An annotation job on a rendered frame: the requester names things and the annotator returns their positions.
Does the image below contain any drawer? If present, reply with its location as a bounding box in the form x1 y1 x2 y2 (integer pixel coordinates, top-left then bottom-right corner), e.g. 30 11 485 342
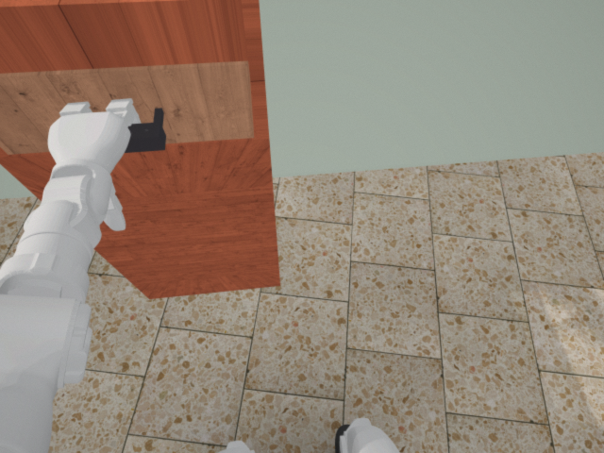
0 61 254 155

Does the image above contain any robot shin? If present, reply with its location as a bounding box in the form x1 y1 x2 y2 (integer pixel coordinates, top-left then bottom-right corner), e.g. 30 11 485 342
346 418 372 431
226 441 251 451

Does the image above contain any left robot upper arm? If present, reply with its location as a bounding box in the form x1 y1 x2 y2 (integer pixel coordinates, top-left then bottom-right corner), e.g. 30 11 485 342
0 294 92 453

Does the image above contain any left robot shin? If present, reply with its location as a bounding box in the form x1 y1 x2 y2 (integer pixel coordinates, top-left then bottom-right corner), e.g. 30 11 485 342
226 441 251 451

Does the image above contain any left robot hand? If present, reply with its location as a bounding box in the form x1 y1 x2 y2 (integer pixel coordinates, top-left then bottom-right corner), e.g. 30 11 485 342
48 98 141 231

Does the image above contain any cabinet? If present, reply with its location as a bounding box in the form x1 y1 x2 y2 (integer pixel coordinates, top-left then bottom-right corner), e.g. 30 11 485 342
0 0 280 299

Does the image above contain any right robot shin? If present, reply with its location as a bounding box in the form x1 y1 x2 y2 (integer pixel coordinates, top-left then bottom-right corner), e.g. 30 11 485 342
346 418 372 431

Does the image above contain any left robot forearm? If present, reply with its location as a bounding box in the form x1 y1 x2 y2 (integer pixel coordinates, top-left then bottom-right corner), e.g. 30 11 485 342
0 159 112 304

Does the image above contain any handle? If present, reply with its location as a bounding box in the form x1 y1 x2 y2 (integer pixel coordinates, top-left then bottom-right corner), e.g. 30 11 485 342
125 108 166 153

